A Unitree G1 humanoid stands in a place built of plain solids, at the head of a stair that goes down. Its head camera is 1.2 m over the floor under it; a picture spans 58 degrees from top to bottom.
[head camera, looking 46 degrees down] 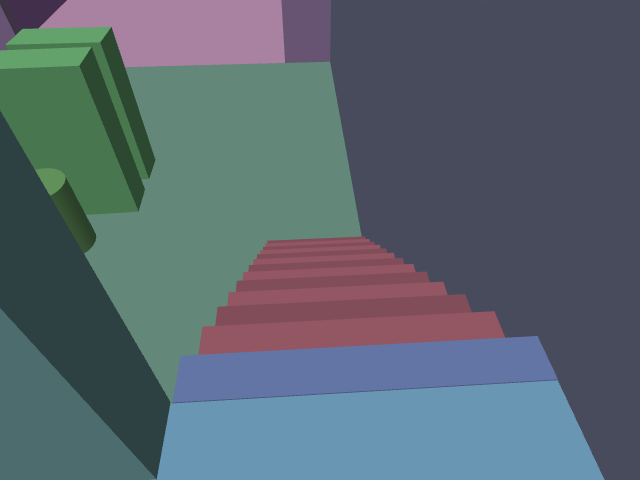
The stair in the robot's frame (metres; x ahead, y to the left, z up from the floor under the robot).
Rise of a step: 0.20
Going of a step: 0.23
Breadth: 1.12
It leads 4 degrees to the left of straight ahead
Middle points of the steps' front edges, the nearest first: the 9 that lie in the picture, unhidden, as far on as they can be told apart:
0.70 -0.13 0.00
0.93 -0.12 -0.19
1.16 -0.10 -0.39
1.39 -0.09 -0.59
1.62 -0.07 -0.78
1.85 -0.06 -0.98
2.08 -0.05 -1.17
2.31 -0.03 -1.37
2.54 -0.02 -1.57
